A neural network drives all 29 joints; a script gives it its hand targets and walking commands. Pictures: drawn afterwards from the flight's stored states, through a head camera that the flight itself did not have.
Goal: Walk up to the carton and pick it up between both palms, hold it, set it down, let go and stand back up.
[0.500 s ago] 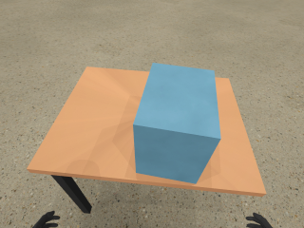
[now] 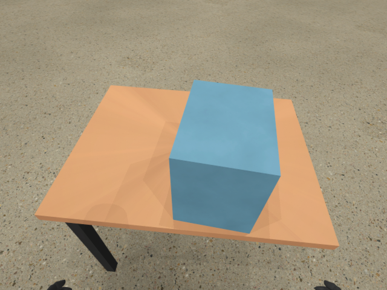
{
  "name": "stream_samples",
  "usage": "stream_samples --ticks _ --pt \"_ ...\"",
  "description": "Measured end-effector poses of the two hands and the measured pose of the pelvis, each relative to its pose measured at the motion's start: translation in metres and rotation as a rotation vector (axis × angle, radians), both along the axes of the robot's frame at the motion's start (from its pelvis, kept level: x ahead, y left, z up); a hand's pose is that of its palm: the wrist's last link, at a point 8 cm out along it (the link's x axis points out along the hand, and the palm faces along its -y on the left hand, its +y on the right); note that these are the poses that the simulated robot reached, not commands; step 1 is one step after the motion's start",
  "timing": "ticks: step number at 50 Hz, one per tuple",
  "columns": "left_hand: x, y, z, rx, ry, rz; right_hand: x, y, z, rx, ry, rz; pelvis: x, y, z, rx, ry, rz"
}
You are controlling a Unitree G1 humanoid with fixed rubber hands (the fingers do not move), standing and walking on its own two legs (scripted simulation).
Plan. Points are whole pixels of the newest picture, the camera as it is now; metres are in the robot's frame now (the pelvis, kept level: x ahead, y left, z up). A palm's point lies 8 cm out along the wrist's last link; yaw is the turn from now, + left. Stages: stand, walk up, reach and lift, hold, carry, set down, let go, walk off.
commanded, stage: stand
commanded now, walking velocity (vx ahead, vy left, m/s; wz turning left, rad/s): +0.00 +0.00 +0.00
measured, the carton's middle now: (221, 156) +0.45 -0.06 +0.01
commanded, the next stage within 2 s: none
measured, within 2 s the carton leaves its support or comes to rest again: neither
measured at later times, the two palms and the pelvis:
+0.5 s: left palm out of the picture +0.07 +0.30 -0.10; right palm out of the picture +0.09 -0.31 -0.09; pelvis -0.01 +0.00 +0.00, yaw +0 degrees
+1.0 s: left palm out of the picture +0.06 +0.30 -0.10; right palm out of the picture +0.08 -0.31 -0.09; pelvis -0.02 +0.00 +0.00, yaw +0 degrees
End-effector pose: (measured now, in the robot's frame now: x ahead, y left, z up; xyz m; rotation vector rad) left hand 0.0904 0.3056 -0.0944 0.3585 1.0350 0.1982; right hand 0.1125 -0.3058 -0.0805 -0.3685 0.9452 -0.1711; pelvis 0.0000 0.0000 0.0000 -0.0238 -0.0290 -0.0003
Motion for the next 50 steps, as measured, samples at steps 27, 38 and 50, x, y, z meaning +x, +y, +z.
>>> stream_samples --ticks 27,38,50 --pt "-0.023 0.000 -0.005 0.001 0.043 0.021 -0.022 -0.006 -0.006 0.001 0.033 -0.022 -0.011 -0.003 0.000 0.004 -0.015 0.000" --pt "-0.029 0.000 -0.003 0.009 0.054 0.027 -0.030 -0.008 -0.011 0.007 0.053 -0.033 -0.013 -0.004 0.000 0.006 -0.018 0.000" --pt "-0.033 -0.001 -0.007 0.003 0.063 0.031 -0.036 -0.008 -0.011 0.006 0.063 -0.044 -0.016 -0.005 0.000 0.006 -0.021 0.001"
